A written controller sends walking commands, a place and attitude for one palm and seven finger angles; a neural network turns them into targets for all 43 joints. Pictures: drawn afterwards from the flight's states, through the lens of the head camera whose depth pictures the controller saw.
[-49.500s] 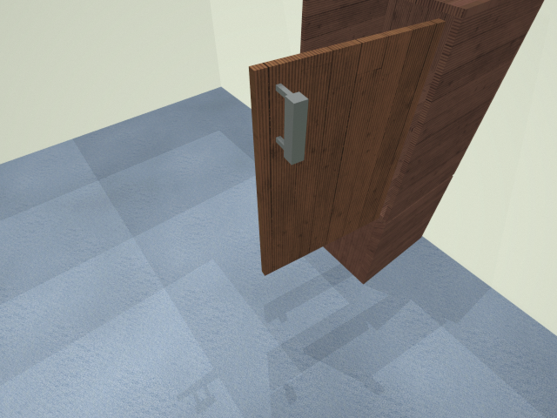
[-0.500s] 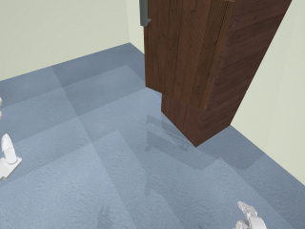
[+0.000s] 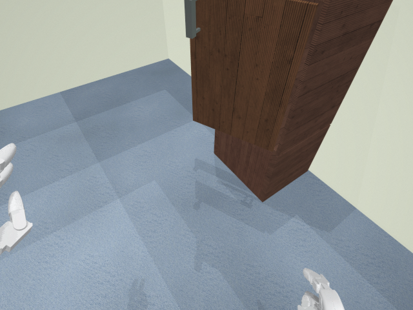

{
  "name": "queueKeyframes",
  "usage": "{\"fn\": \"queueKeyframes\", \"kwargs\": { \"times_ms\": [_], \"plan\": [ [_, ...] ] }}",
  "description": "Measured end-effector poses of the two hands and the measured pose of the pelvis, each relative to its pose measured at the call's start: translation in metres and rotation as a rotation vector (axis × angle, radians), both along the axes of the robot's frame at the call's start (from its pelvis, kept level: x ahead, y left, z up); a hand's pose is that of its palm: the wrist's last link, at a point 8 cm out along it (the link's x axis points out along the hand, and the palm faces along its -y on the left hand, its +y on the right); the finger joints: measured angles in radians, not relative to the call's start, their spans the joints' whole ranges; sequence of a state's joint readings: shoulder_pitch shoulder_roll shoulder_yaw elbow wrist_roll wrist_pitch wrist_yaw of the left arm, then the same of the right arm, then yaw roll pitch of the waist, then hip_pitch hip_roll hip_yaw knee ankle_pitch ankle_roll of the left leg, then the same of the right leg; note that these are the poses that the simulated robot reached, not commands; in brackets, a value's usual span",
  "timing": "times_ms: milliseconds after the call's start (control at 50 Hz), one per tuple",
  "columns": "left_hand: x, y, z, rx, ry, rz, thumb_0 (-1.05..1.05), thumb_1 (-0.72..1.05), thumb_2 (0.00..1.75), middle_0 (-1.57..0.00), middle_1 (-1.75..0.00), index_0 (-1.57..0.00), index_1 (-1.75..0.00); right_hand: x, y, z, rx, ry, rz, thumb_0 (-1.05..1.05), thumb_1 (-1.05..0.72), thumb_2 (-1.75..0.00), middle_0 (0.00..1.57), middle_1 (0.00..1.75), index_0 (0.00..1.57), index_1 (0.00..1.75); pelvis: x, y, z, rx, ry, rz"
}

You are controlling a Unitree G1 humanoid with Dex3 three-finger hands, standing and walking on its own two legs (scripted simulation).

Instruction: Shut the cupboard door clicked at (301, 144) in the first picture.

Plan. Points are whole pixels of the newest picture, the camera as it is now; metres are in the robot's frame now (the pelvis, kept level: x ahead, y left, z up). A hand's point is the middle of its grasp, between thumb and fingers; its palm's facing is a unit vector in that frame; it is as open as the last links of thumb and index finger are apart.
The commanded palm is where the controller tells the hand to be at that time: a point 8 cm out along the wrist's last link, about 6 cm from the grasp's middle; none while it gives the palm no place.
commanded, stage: let the arm hang, fingers relaxed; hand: left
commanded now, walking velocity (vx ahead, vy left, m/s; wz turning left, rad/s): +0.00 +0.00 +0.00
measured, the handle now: (194, 16) +0.98 +0.10 +0.16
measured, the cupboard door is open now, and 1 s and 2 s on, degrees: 24 24 24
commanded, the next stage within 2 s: look to check the result in 1.08 s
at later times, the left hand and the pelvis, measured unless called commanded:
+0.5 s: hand out of the picture -0.10 +0.21 -0.17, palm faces +0.08 -0.97 -0.21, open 7.2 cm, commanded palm none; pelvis -0.04 +0.02 +0.01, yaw +3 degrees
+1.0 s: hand out of the picture -0.04 +0.16 -0.17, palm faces +0.05 -0.99 -0.14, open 7.4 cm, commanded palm none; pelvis -0.03 +0.01 +0.01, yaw +1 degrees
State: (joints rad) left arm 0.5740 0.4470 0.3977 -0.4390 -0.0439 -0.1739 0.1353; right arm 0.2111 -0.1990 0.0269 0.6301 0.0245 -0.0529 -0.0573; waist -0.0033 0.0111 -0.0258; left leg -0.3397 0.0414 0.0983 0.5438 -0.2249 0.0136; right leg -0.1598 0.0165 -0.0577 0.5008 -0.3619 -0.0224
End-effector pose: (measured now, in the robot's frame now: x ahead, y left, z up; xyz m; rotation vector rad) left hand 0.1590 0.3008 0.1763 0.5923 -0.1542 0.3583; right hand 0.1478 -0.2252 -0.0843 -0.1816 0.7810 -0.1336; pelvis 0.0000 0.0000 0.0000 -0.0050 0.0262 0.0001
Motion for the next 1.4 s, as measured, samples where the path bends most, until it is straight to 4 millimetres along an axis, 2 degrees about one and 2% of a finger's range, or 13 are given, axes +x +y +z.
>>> {"fn": "queueKeyframes", "kwargs": {
  "times_ms": [40,120,160,220,260,300,400,480,600,700,1000,1200,1400],
  "plan": [
    [0.006,0.008,-0.041,-0.066,0.145,0.017,0.0,0.89,0.9,-0.21,-0.3,-0.21,-0.3,-0.004,-0.005,-0.009,-0.002,0.012,0.051,0.01,-0.9,-0.9,0.2,0.3,0.2,0.3,-0.006,0.005,-0.003,-0.003,0.0,0.014],
    [-0.008,0.004,-0.162,-0.273,0.605,0.087,0.0,0.9,0.9,-0.2,-0.3,-0.2,-0.3,-0.021,-0.019,-0.027,-0.026,0.085,0.065,0.01,-0.9,-0.9,0.2,0.3,0.2,0.3,-0.019,0.013,-0.008,-0.005,-0.007,0.025],
    [-0.033,-0.012,-0.215,-0.361,0.816,0.097,0.0,0.9,0.9,-0.2,-0.3,-0.2,-0.29,-0.035,-0.023,-0.031,-0.038,0.133,0.05,0.01,-0.9,-0.9,0.2,0.29,0.2,0.3,-0.023,0.014,-0.008,-0.002,-0.016,0.028],
    [-0.083,-0.043,-0.277,-0.497,1.062,0.103,0.01,0.9,0.9,-0.2,-0.3,-0.2,-0.29,-0.065,-0.025,-0.032,-0.064,0.233,0.031,0.01,-0.91,-0.9,0.2,0.29,0.2,0.3,-0.026,0.012,-0.008,0.003,-0.032,0.036],
    [-0.117,-0.064,-0.306,-0.585,1.195,0.111,0.01,0.91,0.9,-0.2,-0.3,-0.2,-0.29,-0.088,-0.024,-0.031,-0.08,0.314,0.021,0.01,-0.91,-0.9,0.2,0.29,0.2,0.3,-0.028,0.011,-0.007,0.002,-0.043,0.041],
    [-0.146,-0.066,-0.321,-0.644,1.259,0.19,0.0,0.96,0.9,-0.2,-0.3,-0.21,-0.3,-0.112,-0.022,-0.031,-0.091,0.399,0.014,0.01,-0.91,-0.9,0.2,0.29,0.2,0.3,-0.03,0.009,-0.005,-0.004,-0.047,0.049],
    [-0.212,-0.057,-0.326,-0.676,1.425,0.294,-0.01,0.98,0.9,-0.21,-0.3,-0.21,-0.3,-0.157,-0.011,-0.035,-0.078,0.564,-0.005,0.01,-0.91,-0.9,0.2,0.29,0.2,0.3,-0.034,0.01,0.002,-0.013,-0.045,0.058],
    [-0.255,-0.049,-0.314,-0.662,1.52,0.377,0.0,0.95,0.9,-0.2,-0.3,-0.2,-0.3,-0.174,0.0,-0.044,-0.033,0.612,-0.023,0.01,-0.91,-0.9,0.2,0.29,0.2,0.3,-0.036,0.015,0.005,-0.013,-0.049,0.054],
    [-0.284,-0.04,-0.301,-0.624,1.577,0.45,0.0,0.92,0.9,-0.2,-0.3,-0.2,-0.29,-0.178,0.016,-0.057,0.035,0.604,-0.041,0.01,-0.91,-0.9,0.2,0.29,0.2,0.3,-0.038,0.018,0.007,-0.008,-0.066,0.039],
    [-0.277,-0.044,-0.302,-0.617,1.56,0.435,0.0,0.91,0.9,-0.2,-0.3,-0.2,-0.29,-0.179,0.022,-0.061,0.059,0.595,-0.054,0.01,-0.91,-0.9,0.2,0.29,0.2,0.3,-0.038,0.018,0.007,-0.005,-0.075,0.03],
    [-0.21,-0.089,-0.319,-0.682,1.452,0.265,0.0,0.91,0.9,-0.2,-0.3,-0.2,-0.29,-0.201,0.02,-0.056,0.06,0.638,-0.103,0.01,-0.91,-0.9,0.2,0.29,0.2,0.3,-0.034,0.011,0.007,0.002,-0.073,0.024],
    [-0.219,-0.089,-0.318,-0.68,1.494,0.309,0.0,0.91,0.9,-0.2,-0.3,-0.2,-0.29,-0.209,0.027,-0.057,0.083,0.687,-0.108,0.0,-0.91,-0.9,0.19,0.29,0.2,0.3,-0.027,0.007,0.008,0.001,-0.068,0.026],
    [-0.231,-0.086,-0.312,-0.672,1.539,0.364,0.0,0.91,0.9,-0.2,-0.3,-0.2,-0.29,-0.192,0.025,-0.06,0.088,0.681,-0.093,0.0,-0.91,-0.9,0.2,0.29,0.2,0.3,-0.018,0.005,0.008,0.005,-0.061,0.026]
  ]
}}
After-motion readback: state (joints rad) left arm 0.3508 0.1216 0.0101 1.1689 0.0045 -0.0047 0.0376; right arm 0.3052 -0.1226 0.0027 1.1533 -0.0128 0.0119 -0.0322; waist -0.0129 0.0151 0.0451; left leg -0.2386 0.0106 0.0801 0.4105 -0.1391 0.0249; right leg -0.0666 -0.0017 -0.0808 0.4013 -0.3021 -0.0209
